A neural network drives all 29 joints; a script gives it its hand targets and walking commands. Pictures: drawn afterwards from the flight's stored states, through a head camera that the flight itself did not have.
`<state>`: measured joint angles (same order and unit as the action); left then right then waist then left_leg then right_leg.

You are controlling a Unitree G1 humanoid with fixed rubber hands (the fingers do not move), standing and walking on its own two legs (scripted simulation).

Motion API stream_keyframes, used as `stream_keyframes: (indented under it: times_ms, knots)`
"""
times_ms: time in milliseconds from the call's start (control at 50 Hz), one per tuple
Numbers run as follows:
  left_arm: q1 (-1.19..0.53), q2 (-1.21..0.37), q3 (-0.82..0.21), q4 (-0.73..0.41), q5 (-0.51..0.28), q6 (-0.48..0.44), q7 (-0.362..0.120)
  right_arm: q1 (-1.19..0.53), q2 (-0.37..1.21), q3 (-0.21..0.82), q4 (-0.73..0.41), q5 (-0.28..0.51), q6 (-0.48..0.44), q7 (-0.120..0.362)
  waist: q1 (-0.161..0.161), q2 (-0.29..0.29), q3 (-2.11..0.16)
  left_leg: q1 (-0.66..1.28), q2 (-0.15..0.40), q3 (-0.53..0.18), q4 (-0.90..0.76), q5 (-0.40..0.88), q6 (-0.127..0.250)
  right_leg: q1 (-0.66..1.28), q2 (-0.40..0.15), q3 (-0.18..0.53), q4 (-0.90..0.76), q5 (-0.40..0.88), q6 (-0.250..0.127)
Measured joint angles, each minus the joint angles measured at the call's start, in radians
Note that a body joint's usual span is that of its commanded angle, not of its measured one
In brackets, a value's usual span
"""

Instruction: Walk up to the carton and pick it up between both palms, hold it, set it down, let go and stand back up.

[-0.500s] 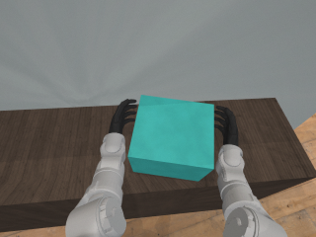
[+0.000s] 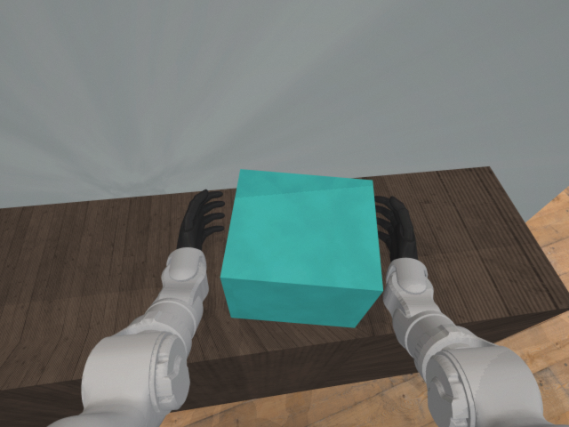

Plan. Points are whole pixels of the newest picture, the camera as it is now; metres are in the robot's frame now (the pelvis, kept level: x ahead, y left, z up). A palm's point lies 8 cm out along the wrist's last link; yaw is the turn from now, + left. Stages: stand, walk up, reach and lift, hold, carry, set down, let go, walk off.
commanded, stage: set down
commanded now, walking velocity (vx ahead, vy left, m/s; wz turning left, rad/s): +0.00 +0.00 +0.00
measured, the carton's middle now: (299, 251) +0.40 -0.01 -0.03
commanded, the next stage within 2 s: none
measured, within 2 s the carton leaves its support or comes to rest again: neither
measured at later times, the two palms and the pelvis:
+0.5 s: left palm (151, 221) +0.40 +0.20 +0.06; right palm (433, 224) +0.39 -0.18 +0.07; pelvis -0.05 +0.00 -0.01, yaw +2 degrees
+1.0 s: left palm (140, 190) +0.41 +0.20 +0.12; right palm (450, 199) +0.39 -0.18 +0.12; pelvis -0.02 -0.01 +0.02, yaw +2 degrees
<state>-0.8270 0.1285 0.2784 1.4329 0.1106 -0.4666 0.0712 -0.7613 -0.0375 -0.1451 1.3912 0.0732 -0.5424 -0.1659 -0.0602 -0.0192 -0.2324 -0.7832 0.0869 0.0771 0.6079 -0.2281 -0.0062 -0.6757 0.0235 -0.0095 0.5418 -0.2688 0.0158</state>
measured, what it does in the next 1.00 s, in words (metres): stands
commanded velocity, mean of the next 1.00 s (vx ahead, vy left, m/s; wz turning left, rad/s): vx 0.00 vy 0.00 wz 0.00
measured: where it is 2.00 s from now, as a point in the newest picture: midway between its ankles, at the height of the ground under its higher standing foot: outside the picture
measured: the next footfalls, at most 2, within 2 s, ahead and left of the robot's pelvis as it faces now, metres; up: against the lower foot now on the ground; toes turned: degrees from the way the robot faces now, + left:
none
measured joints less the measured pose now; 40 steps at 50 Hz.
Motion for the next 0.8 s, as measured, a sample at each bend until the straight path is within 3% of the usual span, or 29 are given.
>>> stream_keyframes:
  times_ms: [120,220,380,480,560,720,800]
  knots:
    - [-0.075,0.060,-0.141,0.092,-0.140,-0.019,-0.009,-0.060,-0.057,0.099,0.081,0.127,0.004,0.025,0.016,0.026,-0.022,-0.065,-0.003,-0.018,0.079,-0.021,0.004,-0.055,-0.004,-0.014,0.073,-0.027,0.003]
    - [-0.144,0.105,-0.264,0.167,-0.261,-0.013,-0.029,-0.118,-0.097,0.135,0.113,0.194,0.033,0.040,0.010,0.035,-0.019,-0.108,-0.014,-0.033,0.117,-0.016,0.013,-0.097,-0.015,-0.028,0.127,-0.036,0.006]
    - [-0.164,0.140,-0.420,0.078,-0.407,0.054,-0.030,-0.153,-0.157,0.173,0.014,0.274,0.166,0.086,-0.005,0.015,-0.037,-0.152,-0.024,-0.038,0.118,0.016,0.018,-0.150,-0.024,-0.033,0.155,-0.022,0.002]
    - [-0.166,0.152,-0.457,-0.002,-0.427,0.132,-0.026,-0.159,-0.177,0.167,-0.050,0.281,0.256,0.103,-0.015,0.004,-0.044,-0.108,-0.024,-0.037,0.084,0.032,0.015,-0.110,-0.023,-0.034,0.125,-0.007,-0.002]
    - [-0.202,0.151,-0.458,0.010,-0.417,0.195,-0.034,-0.188,-0.192,0.174,-0.041,0.289,0.322,0.104,-0.021,-0.003,-0.032,-0.044,-0.026,-0.035,0.050,0.041,0.013,-0.048,-0.023,-0.033,0.097,-0.001,-0.005]
    - [-0.237,0.171,-0.408,0.015,-0.395,0.264,-0.059,-0.208,-0.200,0.219,-0.081,0.317,0.395,0.073,-0.026,-0.001,-0.002,0.073,-0.030,-0.029,-0.021,0.054,0.009,0.062,-0.025,-0.029,0.036,0.009,-0.006]
    - [-0.212,0.186,-0.386,-0.045,-0.386,0.304,-0.067,-0.181,-0.199,0.230,-0.144,0.331,0.423,0.051,-0.023,0.005,0.016,0.126,-0.029,-0.029,-0.067,0.067,0.004,0.118,-0.021,-0.030,-0.019,0.026,-0.008]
